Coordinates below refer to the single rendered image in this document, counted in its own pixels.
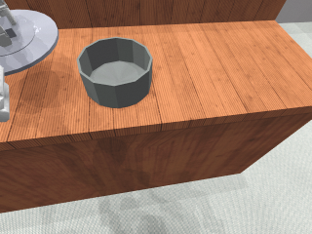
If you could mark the robot left hand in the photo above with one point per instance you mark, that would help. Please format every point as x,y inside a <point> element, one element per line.
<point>5,40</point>

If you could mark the lid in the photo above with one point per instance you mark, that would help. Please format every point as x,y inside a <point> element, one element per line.
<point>37,36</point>

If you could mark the pot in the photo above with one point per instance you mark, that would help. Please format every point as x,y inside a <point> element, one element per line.
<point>116,71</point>

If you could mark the knob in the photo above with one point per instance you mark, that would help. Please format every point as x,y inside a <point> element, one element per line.
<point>7,26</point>

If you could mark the table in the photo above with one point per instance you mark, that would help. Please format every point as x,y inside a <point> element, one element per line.
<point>228,85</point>

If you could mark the left robot upper arm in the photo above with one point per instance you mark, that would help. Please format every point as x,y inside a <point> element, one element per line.
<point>4,98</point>

